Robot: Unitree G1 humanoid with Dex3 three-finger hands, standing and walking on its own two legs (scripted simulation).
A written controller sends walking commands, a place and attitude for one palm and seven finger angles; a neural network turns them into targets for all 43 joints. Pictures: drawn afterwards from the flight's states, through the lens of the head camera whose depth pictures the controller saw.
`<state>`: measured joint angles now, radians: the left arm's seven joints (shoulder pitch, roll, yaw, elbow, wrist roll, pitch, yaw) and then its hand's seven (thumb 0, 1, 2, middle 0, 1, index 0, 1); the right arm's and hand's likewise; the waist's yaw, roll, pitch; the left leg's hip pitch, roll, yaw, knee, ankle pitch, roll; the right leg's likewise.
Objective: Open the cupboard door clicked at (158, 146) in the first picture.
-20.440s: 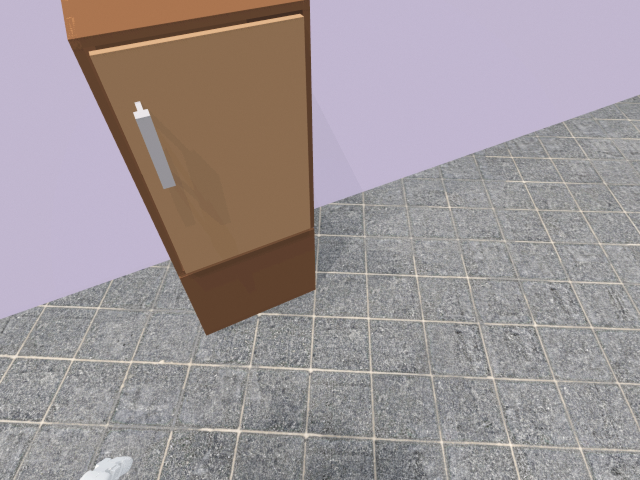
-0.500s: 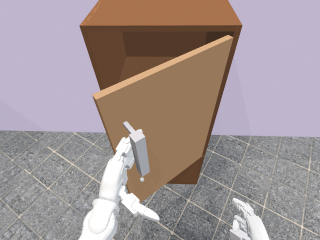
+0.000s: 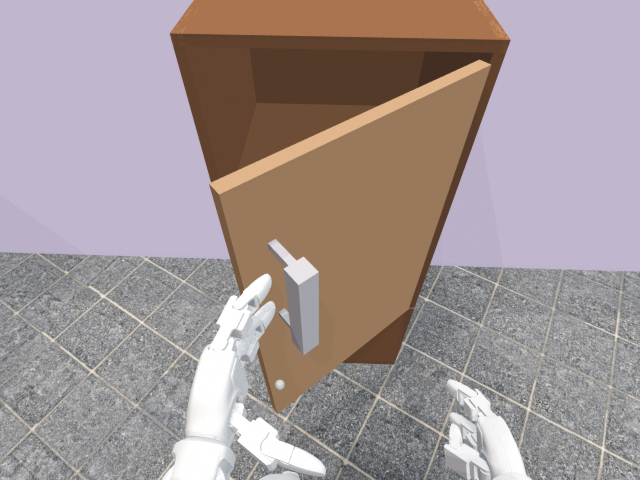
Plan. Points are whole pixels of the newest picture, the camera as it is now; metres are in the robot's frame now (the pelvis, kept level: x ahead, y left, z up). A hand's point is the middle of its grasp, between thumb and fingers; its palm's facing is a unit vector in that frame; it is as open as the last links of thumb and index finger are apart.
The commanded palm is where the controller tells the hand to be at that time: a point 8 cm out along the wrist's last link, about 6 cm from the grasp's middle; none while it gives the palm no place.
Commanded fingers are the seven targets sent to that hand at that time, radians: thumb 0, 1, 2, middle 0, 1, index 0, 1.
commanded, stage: slide the hand sideways off the handle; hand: left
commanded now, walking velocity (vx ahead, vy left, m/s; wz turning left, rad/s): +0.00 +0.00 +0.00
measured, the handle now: (292, 298) +0.31 +0.06 +0.09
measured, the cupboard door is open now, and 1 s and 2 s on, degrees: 41 41 41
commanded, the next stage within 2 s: draw the hand back to the body in 0.50 s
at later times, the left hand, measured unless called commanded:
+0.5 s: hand (233, 424) +0.17 +0.10 +0.08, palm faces +0.03 -1.00 -0.07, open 16.3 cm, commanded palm +0.14 +0.17 +0.09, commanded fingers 0.00 -0.50 0.30 -0.15 -0.30 -0.15 -0.30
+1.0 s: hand (184, 394) +0.18 +0.15 +0.11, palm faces +0.03 -1.00 -0.06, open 16.3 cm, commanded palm +0.14 +0.20 +0.14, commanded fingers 0.00 -0.47 0.31 -0.15 -0.30 -0.15 -0.30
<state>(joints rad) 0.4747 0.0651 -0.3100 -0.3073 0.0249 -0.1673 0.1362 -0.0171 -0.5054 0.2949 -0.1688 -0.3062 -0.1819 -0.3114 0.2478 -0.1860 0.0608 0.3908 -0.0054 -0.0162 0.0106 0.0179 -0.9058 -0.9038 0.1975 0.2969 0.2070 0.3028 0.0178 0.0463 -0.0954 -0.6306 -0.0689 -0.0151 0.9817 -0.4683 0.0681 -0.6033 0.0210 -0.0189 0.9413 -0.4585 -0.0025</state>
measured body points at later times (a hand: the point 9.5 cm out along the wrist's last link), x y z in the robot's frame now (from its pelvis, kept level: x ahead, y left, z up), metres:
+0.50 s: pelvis +0.00 -0.05 -0.01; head +0.03 -0.06 +0.44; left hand +0.16 +0.16 +0.08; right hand +0.20 -0.27 -0.08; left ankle +0.02 +0.07 -0.68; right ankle +0.01 -0.13 -0.68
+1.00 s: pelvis +0.01 -0.02 +0.01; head +0.01 -0.03 +0.46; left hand +0.17 +0.20 +0.12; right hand +0.21 -0.24 -0.05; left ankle +0.02 +0.07 -0.68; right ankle +0.01 -0.13 -0.68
